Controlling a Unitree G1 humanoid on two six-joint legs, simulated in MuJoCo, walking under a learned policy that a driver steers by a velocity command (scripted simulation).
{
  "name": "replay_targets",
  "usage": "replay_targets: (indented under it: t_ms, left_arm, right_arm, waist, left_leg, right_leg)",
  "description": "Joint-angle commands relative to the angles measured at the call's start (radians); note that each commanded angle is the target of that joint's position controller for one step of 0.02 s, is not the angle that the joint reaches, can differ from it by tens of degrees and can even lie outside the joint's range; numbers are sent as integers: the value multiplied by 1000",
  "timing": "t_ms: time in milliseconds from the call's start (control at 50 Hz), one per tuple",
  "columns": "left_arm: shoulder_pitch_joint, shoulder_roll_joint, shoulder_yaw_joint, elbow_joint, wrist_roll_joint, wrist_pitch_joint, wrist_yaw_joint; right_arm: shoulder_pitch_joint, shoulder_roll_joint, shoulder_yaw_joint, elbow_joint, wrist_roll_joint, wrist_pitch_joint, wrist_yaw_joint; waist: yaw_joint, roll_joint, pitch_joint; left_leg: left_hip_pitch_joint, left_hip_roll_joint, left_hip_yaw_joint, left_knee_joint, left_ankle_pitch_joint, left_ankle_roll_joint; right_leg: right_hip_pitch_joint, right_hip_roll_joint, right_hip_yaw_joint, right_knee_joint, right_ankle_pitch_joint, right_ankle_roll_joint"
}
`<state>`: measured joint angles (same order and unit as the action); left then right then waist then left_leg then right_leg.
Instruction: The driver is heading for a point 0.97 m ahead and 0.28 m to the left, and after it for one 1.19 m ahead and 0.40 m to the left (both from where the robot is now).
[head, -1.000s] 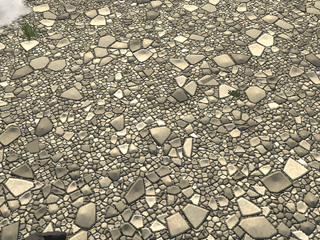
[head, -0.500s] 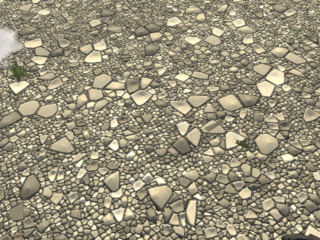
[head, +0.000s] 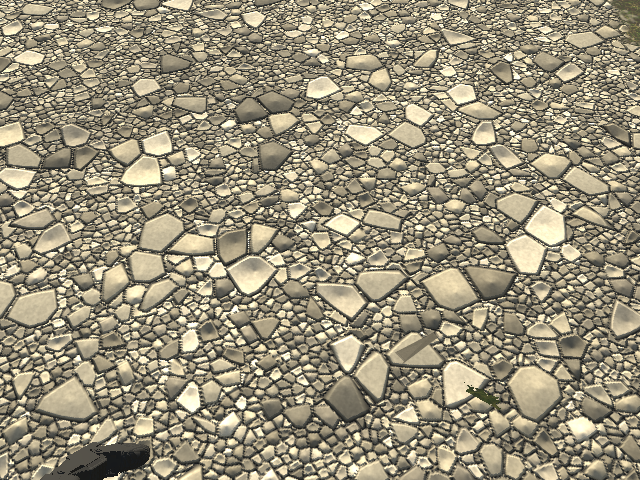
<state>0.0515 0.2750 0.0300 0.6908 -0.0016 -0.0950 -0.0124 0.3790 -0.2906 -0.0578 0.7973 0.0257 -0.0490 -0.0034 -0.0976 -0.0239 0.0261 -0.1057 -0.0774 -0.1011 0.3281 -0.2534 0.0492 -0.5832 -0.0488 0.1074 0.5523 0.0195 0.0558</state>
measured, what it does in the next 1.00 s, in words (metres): walks ahead, turning left: right foot, then left foot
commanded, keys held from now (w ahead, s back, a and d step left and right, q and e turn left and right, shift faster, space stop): w+q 0.32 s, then q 0.58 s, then no key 0.10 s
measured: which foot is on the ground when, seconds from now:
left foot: down 0.00-0.10, up 0.12-0.54, down 0.56-1.00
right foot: up 0.00-0.08, down 0.10-0.56, up 0.58-1.00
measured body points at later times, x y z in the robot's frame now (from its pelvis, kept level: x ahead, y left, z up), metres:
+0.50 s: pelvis +0.25 -0.01 -0.01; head +0.29 +0.01 +0.44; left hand +0.19 +0.28 -0.13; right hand +0.54 -0.18 -0.09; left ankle +0.37 +0.16 -0.71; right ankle +0.18 -0.15 -0.74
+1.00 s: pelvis +0.38 +0.02 -0.01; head +0.40 +0.04 +0.43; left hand +0.35 +0.34 -0.11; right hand +0.67 -0.13 -0.10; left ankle +0.38 +0.14 -0.74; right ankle +0.49 -0.07 -0.74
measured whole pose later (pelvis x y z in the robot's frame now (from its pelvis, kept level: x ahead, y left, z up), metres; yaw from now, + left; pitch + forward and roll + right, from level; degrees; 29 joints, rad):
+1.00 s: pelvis +0.38 +0.02 -0.01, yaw +35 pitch +2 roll +0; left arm 0.12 0.30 0.04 0.75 0.00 -0.01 0.01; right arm 0.19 -0.32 -0.08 0.59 0.00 0.05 -0.02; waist -0.02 0.01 0.03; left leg -0.40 -0.14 -0.19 0.53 -0.15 0.04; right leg -0.40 0.01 0.10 0.62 -0.26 0.05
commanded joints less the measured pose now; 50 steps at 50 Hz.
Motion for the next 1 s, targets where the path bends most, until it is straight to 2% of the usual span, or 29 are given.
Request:
replay_targets:
  t_ms: [20,60,80,100,120,140,160,180,200,220,260,320,420,480,520,540,560,580,600,620,640,660,680,700,740,800,900,960,1000]
  left_arm:
    - [-57,111,34,-77,-10,-25,-6]
    - [21,137,50,-56,-12,-32,-5]
    - [113,166,65,-36,-4,-36,3]
    - [267,225,82,-19,12,-36,12]
    - [330,301,102,12,16,-17,9]
    - [314,210,83,5,3,-14,3]
    - [274,153,66,-1,0,-12,6]
    - [223,130,56,-2,7,-11,5]
    - [187,101,48,5,9,-8,5]
    - [169,91,45,11,15,-9,7]
    - [161,94,49,26,11,-16,9]
    - [167,132,64,51,9,-22,12]
    - [150,177,73,73,3,5,31]
    - [165,209,83,88,-22,21,36]
    - [148,233,94,82,-42,30,41]
    - [139,223,92,77,-46,36,42]
    - [176,189,80,76,-28,34,39]
    - [274,66,44,50,47,32,26]
    - [333,120,35,47,30,26,13]
    - [225,195,55,41,-3,30,8]
    - [162,186,51,16,-11,36,14]
    - [145,170,49,25,2,45,28]
    - [145,178,52,22,9,56,37]
    - [156,179,53,25,9,66,37]
    - [173,147,46,35,13,73,42]
    - [137,123,37,29,14,82,46]
    - [67,119,37,5,5,86,37]
    - [78,125,41,3,1,71,26]
    - [118,117,44,12,7,61,16]
  right_arm:
    - [0,-177,-48,-60,6,-1,-13]
    - [-14,-164,-47,-68,0,7,-15]
    - [-15,-129,-35,-75,-6,6,-13]
    - [-14,-60,-10,-99,-23,3,-9]
    - [109,-1,9,-141,2,-10,-8]
    - [91,-104,-12,-118,17,-11,-11]
    - [0,-156,-28,-128,14,-6,-11]
    - [-39,-148,-31,-132,5,-1,-12]
    - [-68,-137,-33,-143,-3,3,-9]
    - [-71,-121,-34,-151,0,9,-1]
    - [-79,-82,-28,-164,6,23,7]
    - [-135,-58,-20,-200,-3,31,13]
    - [-245,-36,-11,-238,-15,20,42]
    - [-272,-66,-25,-266,-15,28,62]
    - [-202,-112,-48,-261,-23,36,65]
    - [-96,-149,-70,-234,-24,37,59]
    - [-2,-203,-93,-213,-24,41,38]
    - [-29,-303,-100,-233,-25,50,13]
    - [-56,-296,-85,-293,-44,36,24]
    - [-88,-228,-74,-301,-35,31,34]
    - [-134,-195,-63,-291,-20,28,32]
    - [-166,-173,-58,-287,-13,31,26]
    - [-195,-165,-54,-289,-16,36,18]
    - [-212,-167,-53,-294,-29,41,14]
    - [-224,-175,-58,-292,-38,43,5]
    - [-215,-195,-67,-284,-26,57,-16]
    - [-225,-186,-67,-284,-24,82,-26]
    - [-212,-165,-58,-277,-25,89,-21]
    - [-211,-141,-46,-268,-16,94,-21]
  waist:
    - [43,121,-15]
    - [96,137,-38]
    - [142,126,-95]
    - [205,8,-235]
    - [147,-313,-342]
    - [169,-225,-273]
    - [186,-136,-161]
    - [167,-78,-107]
    - [151,-75,-60]
    - [130,-102,-39]
    - [116,-102,-22]
    - [116,-58,0]
    - [137,-45,9]
    - [129,-62,-16]
    - [78,-75,-62]
    - [18,-47,-112]
    - [-24,36,-170]
    - [84,334,-243]
    - [71,293,-478]
    - [21,138,-432]
    - [42,97,-299]
    - [68,36,-221]
    - [96,51,-182]
    - [117,74,-167]
    - [130,94,-171]
    - [118,99,-193]
    - [93,160,-144]
    - [83,189,-153]
    - [112,180,-146]
  left_leg:
    - [-80,246,-228,-46,112,134]
    - [-81,234,-251,41,122,104]
    - [-119,181,-225,156,141,74]
    - [-235,112,-140,442,9,36]
    - [-565,0,-13,750,-339,-14]
    - [-684,72,-51,894,-320,-25]
    - [-711,102,-44,930,-226,-28]
    - [-678,135,-25,918,-150,-38]
    - [-662,157,-24,877,-101,-44]
    - [-623,180,-21,854,-71,-48]
    - [-597,193,2,820,-42,-57]
    - [-630,203,7,713,39,-74]
    - [-479,151,111,398,271,-64]
    - [-426,125,133,313,231,-26]
    - [-322,74,165,269,156,17]
    - [-184,38,178,198,214,47]
    - [16,57,114,144,424,87]
    - [289,316,-232,247,951,209]
    - [409,482,-607,143,777,397]
    - [345,417,-508,87,608,351]
    - [222,360,-403,67,497,295]
    - [105,318,-349,48,438,254]
    - [-4,295,-315,28,431,240]
    - [-84,274,-295,9,427,230]
    - [-150,249,-256,8,489,227]
    - [-173,227,-258,11,388,214]
    - [-227,185,-321,-10,52,167]
    - [-172,200,-356,40,98,155]
    - [-190,169,-344,100,120,114]
  right_leg:
    - [163,36,-13,-67,0,-11]
    - [282,33,-30,-109,-64,-46]
    - [432,4,-20,-126,-93,-79]
    - [671,-170,143,-115,-167,-142]
    - [933,-372,574,-205,-395,-291]
    - [885,-368,639,-254,-570,-290]
    - [784,-324,481,-261,-515,-250]
    - [685,-280,355,-273,-371,-230]
    - [610,-243,265,-295,-268,-224]
    - [552,-220,194,-318,-204,-217]
    - [500,-206,102,-362,-126,-228]
    - [495,-223,9,-397,-19,-251]
    - [471,-170,-212,-330,319,-203]
    - [544,-197,-235,-248,390,-176]
    - [572,-198,-250,-101,543,-152]
    - [546,-167,-274,55,532,-126]
    - [416,-106,-290,287,328,-73]
    - [80,30,-287,642,-623,-6]
    - [-51,116,-55,878,-768,14]
    - [-91,61,9,879,-653,-1]
    - [-122,36,-11,810,-562,-10]
    - [-108,4,-9,742,-507,-6]
    - [-54,-8,-2,678,-474,-5]
    - [8,-4,-6,635,-458,-4]
    - [64,18,-25,530,-443,10]
    - [92,38,-15,405,-378,30]
    - [149,66,-1,237,-313,27]
    - [204,62,-15,115,-319,5]
    - [330,53,-40,-94,-196,-32]
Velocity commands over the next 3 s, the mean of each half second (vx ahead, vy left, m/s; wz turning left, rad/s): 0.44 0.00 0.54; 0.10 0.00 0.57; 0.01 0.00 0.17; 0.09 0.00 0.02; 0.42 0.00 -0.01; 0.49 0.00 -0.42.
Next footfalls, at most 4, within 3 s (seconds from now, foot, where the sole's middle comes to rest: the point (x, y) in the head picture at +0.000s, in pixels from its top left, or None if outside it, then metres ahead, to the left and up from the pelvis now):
0.10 right None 0.22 -0.15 -0.78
0.56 left None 0.42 0.16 -0.78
1.02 right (326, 454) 0.52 -0.04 -0.78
1.32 left None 0.32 0.14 -0.78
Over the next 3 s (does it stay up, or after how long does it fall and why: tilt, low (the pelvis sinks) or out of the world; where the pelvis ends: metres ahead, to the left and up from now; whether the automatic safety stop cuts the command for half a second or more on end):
stays up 0.85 0.35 -0.03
